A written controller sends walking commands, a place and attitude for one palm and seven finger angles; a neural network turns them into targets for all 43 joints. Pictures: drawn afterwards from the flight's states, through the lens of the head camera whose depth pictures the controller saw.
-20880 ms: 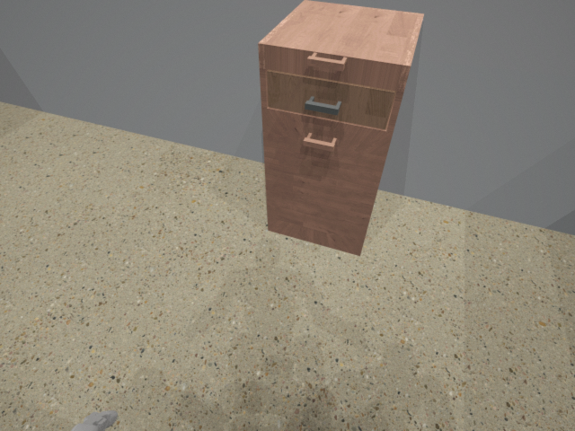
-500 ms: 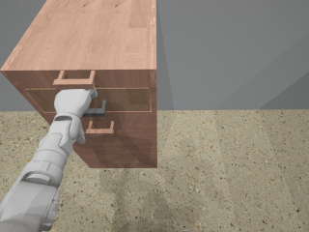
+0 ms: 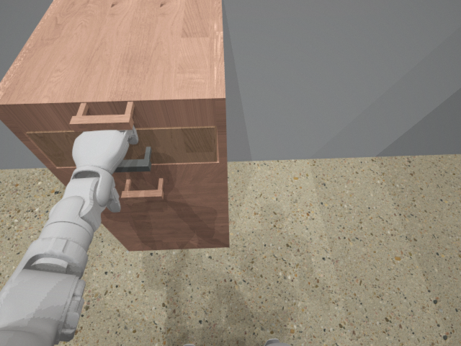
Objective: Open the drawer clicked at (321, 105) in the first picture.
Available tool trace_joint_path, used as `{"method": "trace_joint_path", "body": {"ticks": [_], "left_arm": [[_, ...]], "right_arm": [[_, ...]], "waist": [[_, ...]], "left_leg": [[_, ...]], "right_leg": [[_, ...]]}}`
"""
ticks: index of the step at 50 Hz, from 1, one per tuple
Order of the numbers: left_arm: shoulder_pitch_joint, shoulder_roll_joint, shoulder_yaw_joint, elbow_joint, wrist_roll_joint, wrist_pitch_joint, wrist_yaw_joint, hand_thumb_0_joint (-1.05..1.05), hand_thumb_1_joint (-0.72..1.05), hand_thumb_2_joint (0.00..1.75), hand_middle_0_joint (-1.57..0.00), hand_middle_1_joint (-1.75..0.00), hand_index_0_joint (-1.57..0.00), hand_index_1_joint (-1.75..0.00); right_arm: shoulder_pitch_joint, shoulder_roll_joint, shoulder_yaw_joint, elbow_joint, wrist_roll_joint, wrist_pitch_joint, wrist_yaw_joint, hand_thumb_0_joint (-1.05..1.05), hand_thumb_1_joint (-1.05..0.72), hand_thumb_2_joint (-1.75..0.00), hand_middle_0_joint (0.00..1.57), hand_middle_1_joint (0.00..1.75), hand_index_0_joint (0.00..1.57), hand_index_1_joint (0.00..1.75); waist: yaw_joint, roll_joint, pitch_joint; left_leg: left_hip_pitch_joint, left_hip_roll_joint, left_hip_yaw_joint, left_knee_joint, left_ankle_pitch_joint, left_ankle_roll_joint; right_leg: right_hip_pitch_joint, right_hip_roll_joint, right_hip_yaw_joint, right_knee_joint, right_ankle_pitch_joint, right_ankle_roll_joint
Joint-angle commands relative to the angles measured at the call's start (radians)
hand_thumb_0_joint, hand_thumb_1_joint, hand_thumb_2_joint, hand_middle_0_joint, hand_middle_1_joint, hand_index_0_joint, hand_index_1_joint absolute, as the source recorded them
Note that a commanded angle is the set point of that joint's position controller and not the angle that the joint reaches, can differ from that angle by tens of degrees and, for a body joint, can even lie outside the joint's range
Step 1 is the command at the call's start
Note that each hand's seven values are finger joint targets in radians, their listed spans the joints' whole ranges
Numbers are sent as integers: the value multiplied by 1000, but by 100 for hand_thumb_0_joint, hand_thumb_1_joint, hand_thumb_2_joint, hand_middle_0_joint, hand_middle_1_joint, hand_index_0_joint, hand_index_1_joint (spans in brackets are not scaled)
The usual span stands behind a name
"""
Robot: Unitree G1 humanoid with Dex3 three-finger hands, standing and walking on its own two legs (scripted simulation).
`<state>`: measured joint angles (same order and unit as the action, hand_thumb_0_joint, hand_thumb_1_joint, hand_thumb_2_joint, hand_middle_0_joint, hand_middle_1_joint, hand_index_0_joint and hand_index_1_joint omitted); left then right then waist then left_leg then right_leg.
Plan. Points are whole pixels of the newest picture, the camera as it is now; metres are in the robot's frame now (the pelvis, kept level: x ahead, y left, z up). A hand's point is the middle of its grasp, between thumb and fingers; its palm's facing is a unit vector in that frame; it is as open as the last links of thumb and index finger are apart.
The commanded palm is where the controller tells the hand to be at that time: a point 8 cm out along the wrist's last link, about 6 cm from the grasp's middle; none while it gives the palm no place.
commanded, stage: re-aim the fingers above the handle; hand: left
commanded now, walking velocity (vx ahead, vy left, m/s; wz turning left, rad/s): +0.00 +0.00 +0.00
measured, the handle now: (127, 158) +0.50 +0.21 -0.03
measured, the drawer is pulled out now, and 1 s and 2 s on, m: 0.00 0.00 0.00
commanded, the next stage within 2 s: lower the fingers behind the handle in 1.04 s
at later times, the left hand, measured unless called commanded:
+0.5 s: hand (111, 167) +0.44 +0.22 +0.02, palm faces -0.05 -0.02 -1.00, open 13.6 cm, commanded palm +0.42 +0.23 +0.09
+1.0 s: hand (107, 169) +0.44 +0.23 +0.02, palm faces -0.06 +0.01 -1.00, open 13.8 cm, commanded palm +0.43 +0.23 +0.09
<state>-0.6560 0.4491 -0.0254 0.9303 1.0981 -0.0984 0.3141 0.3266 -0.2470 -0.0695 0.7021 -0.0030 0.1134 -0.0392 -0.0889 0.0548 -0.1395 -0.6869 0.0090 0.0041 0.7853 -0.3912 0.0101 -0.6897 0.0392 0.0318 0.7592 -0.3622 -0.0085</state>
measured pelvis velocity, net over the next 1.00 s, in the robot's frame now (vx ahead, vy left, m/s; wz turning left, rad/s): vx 0.00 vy -0.01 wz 0.02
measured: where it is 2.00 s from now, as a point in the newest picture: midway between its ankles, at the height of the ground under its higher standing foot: outside the picture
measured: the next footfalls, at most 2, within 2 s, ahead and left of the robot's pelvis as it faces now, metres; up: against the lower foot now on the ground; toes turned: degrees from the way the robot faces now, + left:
none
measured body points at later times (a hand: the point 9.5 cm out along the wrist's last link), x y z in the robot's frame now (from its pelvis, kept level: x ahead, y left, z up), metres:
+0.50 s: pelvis +0.01 +0.00 +0.00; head +0.08 -0.02 +0.45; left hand +0.44 +0.22 +0.08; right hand +0.07 -0.27 -0.13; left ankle -0.02 +0.11 -0.71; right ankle -0.01 -0.12 -0.71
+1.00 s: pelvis +0.00 -0.01 +0.00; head +0.08 -0.02 +0.44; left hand +0.43 +0.22 +0.08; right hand +0.06 -0.28 -0.13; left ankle -0.02 +0.11 -0.71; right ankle -0.01 -0.12 -0.71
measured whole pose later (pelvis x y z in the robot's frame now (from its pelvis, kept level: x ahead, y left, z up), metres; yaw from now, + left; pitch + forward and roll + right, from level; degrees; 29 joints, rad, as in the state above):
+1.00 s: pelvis +0.00 -0.01 +0.00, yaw +1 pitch +16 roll +0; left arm -0.65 0.47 -0.05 0.92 1.10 -0.12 0.32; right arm 0.30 -0.25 -0.07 0.70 0.01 0.10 -0.06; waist -0.07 0.05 -0.12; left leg -0.66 0.01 -0.02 0.77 -0.38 0.00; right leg -0.66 0.04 0.01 0.75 -0.37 -0.02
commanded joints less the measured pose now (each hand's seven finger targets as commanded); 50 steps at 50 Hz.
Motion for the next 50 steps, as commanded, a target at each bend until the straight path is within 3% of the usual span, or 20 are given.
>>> {"method": "trace_joint_path", "body": {"ticks": [1,5,8,11,13,15,16,17,18,21,26,28,30,35,38,39,41,42,47,50], "left_arm": [[-434,317,133,-260,-29,-2,68,0,-50,30,-30,-120,-30,-120],[-382,307,135,-284,-21,-4,75,0,-50,30,-30,-120,-30,-120],[-406,301,126,-278,-21,0,78,0,-50,30,-30,-120,-30,-120],[-398,351,168,-317,-22,1,81,0,-50,30,-30,-120,-30,-120],[-385,299,129,-292,-24,11,78,0,-50,30,-30,-120,-30,-120],[-401,305,131,-309,-28,9,77,0,-50,30,-30,-120,-30,-120],[-395,340,163,-319,-31,7,77,0,-50,30,-30,-120,-30,-120],[-360,326,152,-296,-31,14,75,0,-50,30,-30,-120,-30,-120],[-376,304,132,-294,-35,18,71,0,-50,30,-30,-120,-30,-120],[-410,341,155,-324,-30,8,71,0,-50,30,-30,-120,-30,-120],[-353,327,157,-349,-38,4,67,0,-50,30,-30,-120,-30,-120],[-348,334,160,-318,-40,5,61,0,-50,30,-30,-120,-30,-120],[-341,344,168,-336,-40,0,60,0,-50,30,-30,-120,-30,-120],[-383,354,158,-302,-27,1,61,0,-50,30,-30,-120,-30,-120],[-433,331,128,-309,-28,-4,63,0,-50,30,-30,-120,-30,-120],[-414,324,125,-284,-31,2,61,0,-50,30,-30,-120,-30,-120],[-464,329,120,-285,-36,-4,56,0,-50,30,-30,-120,-30,-120],[-456,349,135,-276,-31,-5,57,0,-50,30,-30,-120,-30,-120],[-525,302,78,-243,-26,-2,58,0,-50,30,-30,-120,-30,-120],[-540,336,97,-222,-27,3,58,0,-50,30,-30,-120,-30,-120]], "right_arm": [[64,-152,-48,-83,-7,-14,-12,0,-90,-90,20,30,20,30],[50,-149,-50,-92,-5,-15,-8,0,-90,-90,20,30,20,30],[52,-151,-51,-87,-3,-17,-9,0,-90,-90,20,30,20,30],[45,-153,-51,-92,-6,-15,-10,0,-90,-90,20,30,20,30],[50,-146,-50,-88,-3,-15,-9,0,-90,-90,20,30,20,30],[48,-149,-53,-89,-3,-17,-8,0,-90,-90,20,30,20,30],[42,-151,-52,-89,-4,-15,-11,0,-90,-90,20,30,20,30],[44,-148,-49,-93,-3,-13,-10,0,-90,-90,20,30,20,30],[42,-147,-49,-91,0,-13,-11,0,-90,-90,20,30,20,30],[41,-151,-49,-89,-3,-14,-16,0,-90,-90,20,30,20,30],[34,-145,-51,-97,-4,-13,-14,0,-90,-90,20,30,20,30],[30,-148,-49,-93,0,-12,-17,0,-90,-90,20,30,20,30],[24,-147,-49,-99,-2,-13,-18,0,-90,-90,20,30,20,30],[26,-149,-47,-87,3,-16,-23,0,-90,-90,20,30,20,30],[32,-149,-51,-85,4,-20,-25,0,-90,-90,20,30,20,30],[33,-147,-50,-85,4,-20,-25,0,-90,-90,20,30,20,30],[40,-149,-48,-81,4,-22,-28,0,-90,-90,20,30,20,30],[44,-150,-48,-79,5,-22,-28,0,-90,-90,20,30,20,30],[55,-150,-45,-74,8,-27,-30,0,-90,-90,20,30,20,30],[60,-153,-42,-72,6,-28,-32,0,-90,-90,20,30,20,30]], "waist": [[31,10,-440],[43,18,-423],[29,3,-395],[49,18,-461],[39,32,-428],[35,20,-425],[43,11,-446],[49,15,-442],[35,1,-421],[41,9,-446],[52,24,-467],[44,-12,-415],[52,-2,-430],[35,0,-390],[18,13,-405],[24,12,-401],[10,9,-404],[18,7,-414],[-12,6,-380],[-8,2,-396]], "left_leg": [[253,-30,21,-53,469,28],[269,-27,22,-55,481,26],[265,-25,21,-57,466,28],[286,-28,22,-53,506,28],[289,-26,23,-54,515,25],[292,-26,23,-57,508,27],[295,-25,24,-53,528,27],[286,-29,24,-58,526,26],[281,-29,27,-59,507,28],[288,-29,27,-58,524,29],[311,-29,28,-53,581,26],[275,-31,30,-61,520,30],[268,-36,37,-64,503,32],[248,-39,35,-65,460,31],[268,-38,34,-63,444,32],[262,-42,37,-64,428,32],[261,-42,34,-63,427,33],[259,-42,32,-63,427,33],[246,-43,25,-63,377,34],[231,-46,28,-59,353,36]], "right_leg": [[242,16,-39,-59,428,-31],[230,18,-41,-60,419,-31],[214,19,-42,-64,408,-30],[258,18,-35,-56,445,-31],[235,18,-43,-57,442,-31],[239,18,-41,-64,441,-29],[259,17,-37,-60,458,-30],[267,17,-38,-58,464,-28],[261,16,-39,-66,463,-27],[276,14,-35,-63,477,-28],[296,15,-35,-62,515,-28],[293,13,-33,-69,504,-25],[312,11,-28,-72,511,-24],[282,10,-28,-75,476,-24],[263,11,-27,-79,451,-24],[265,11,-26,-84,440,-23],[262,10,-24,-85,441,-23],[265,9,-25,-80,437,-23],[214,11,-29,-88,381,-22],[226,9,-21,-91,370,-21]]}}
